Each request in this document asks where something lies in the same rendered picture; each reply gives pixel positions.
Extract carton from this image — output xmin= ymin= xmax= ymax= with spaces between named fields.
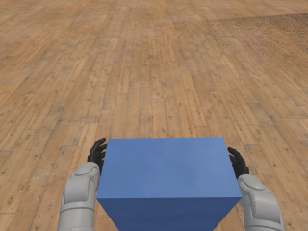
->
xmin=96 ymin=137 xmax=242 ymax=231

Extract right robot forearm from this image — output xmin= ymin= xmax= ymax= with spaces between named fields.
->
xmin=237 ymin=174 xmax=285 ymax=231

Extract left robot forearm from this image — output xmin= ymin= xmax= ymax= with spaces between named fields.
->
xmin=57 ymin=162 xmax=101 ymax=231

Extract robot right hand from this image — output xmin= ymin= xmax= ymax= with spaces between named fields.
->
xmin=227 ymin=147 xmax=249 ymax=180

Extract robot left hand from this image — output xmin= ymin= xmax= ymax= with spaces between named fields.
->
xmin=87 ymin=138 xmax=108 ymax=176

